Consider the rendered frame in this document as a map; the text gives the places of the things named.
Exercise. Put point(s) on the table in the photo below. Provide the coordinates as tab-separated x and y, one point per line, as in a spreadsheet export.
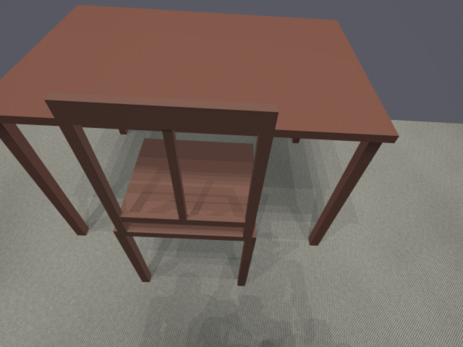
306	66

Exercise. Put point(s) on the chair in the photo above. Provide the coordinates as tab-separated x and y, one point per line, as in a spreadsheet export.
180	189

